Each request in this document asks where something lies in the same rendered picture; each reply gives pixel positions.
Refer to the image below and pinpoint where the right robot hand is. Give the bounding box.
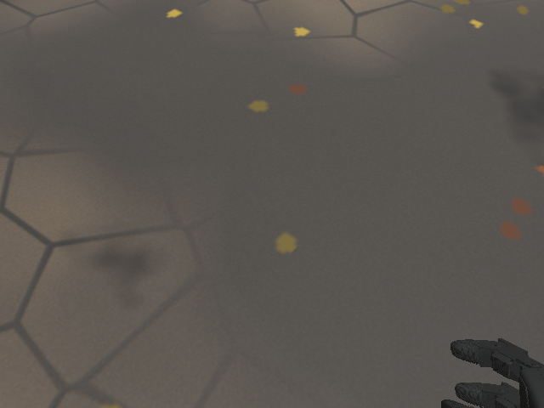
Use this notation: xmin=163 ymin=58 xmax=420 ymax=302
xmin=441 ymin=338 xmax=544 ymax=408

